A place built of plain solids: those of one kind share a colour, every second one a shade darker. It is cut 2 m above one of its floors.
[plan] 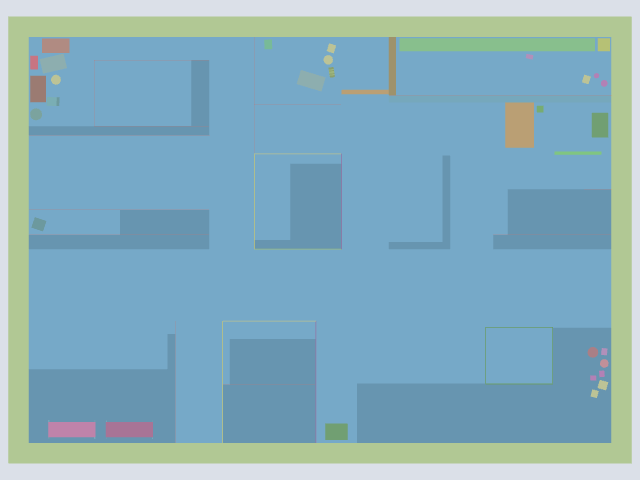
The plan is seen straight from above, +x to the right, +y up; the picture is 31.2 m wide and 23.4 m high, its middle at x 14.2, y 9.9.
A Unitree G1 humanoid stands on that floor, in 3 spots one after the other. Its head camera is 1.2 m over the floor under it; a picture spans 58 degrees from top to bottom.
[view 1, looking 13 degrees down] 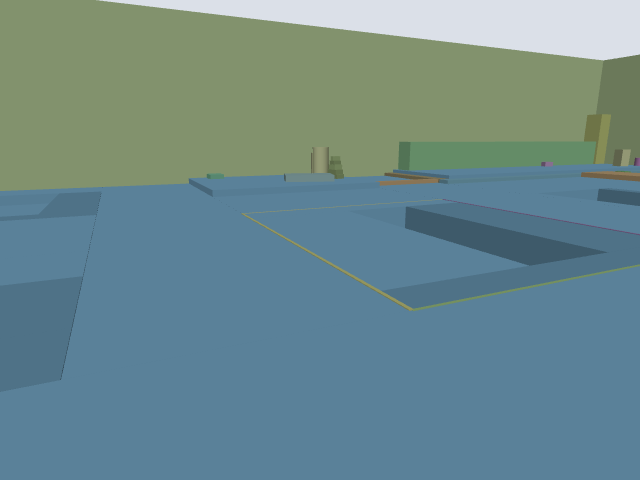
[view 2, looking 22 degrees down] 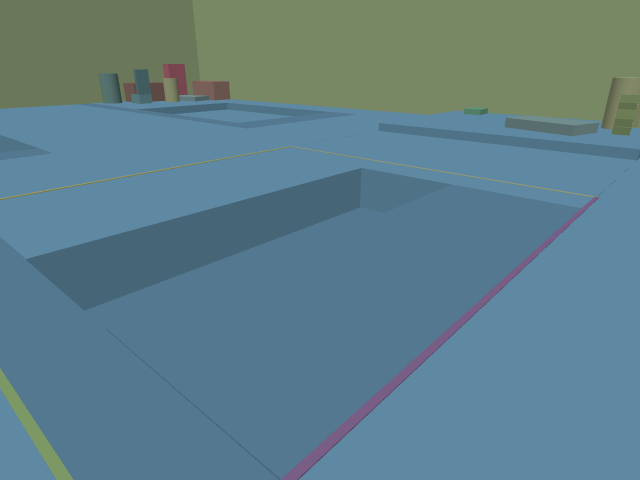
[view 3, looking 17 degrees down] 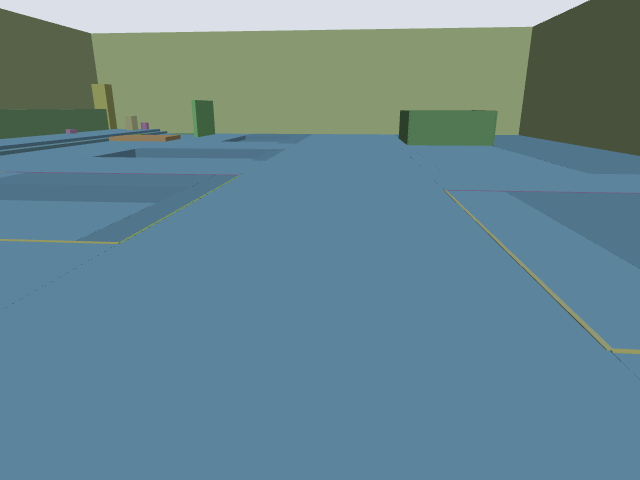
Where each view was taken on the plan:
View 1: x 9.16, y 7.07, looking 65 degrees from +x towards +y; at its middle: floor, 5.34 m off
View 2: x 15.97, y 9.26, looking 132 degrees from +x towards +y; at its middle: floor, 3.21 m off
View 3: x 7.36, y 7.27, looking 5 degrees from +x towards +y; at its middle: floor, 4.10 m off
